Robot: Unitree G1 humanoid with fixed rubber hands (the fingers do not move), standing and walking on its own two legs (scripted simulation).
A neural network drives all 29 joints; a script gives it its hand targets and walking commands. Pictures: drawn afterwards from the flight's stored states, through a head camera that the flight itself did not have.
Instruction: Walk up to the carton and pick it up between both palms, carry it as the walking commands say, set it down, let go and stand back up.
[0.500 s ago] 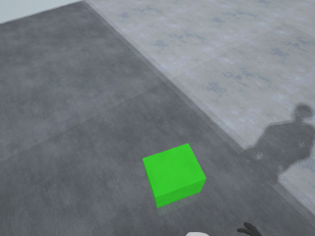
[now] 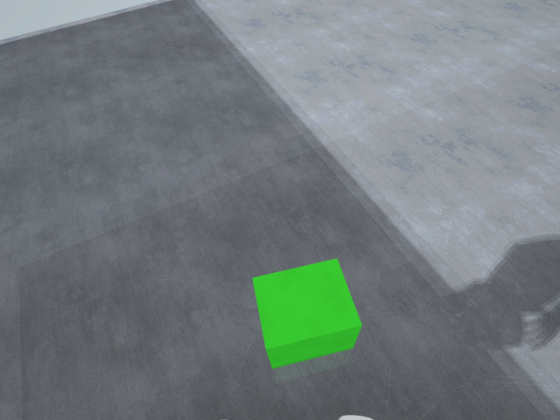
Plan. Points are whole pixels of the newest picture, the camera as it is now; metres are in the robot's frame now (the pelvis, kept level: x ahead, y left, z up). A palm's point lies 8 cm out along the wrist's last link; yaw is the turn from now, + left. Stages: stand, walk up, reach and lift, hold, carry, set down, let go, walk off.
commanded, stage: walk up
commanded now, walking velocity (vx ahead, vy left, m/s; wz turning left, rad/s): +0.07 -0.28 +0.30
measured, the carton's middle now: (304, 314) +0.49 -0.03 -0.64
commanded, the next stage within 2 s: none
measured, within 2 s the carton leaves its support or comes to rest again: neither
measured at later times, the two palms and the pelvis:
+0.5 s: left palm out of the picture +0.05 +0.21 -0.11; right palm (482, 371) +0.20 -0.30 -0.13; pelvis +0.10 -0.05 +0.00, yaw +5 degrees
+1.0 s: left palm (195, 384) +0.19 +0.16 -0.12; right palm (495, 347) +0.24 -0.34 -0.14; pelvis +0.14 -0.10 +0.00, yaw +7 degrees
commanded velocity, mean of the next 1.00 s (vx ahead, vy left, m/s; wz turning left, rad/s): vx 0.05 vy -0.15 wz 0.13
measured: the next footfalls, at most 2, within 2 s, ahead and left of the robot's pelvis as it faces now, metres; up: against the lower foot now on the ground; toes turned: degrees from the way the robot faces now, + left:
left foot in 0.60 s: +0.18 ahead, +0.08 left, +0.00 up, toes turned +10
right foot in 0.94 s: +0.20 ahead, -0.17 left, +0.00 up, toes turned +1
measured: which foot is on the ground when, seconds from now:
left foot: up 0.00-0.58, down 0.60-0.94, up 0.96-1.00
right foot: down 0.00-0.60, up 0.62-0.92, down 0.94-1.00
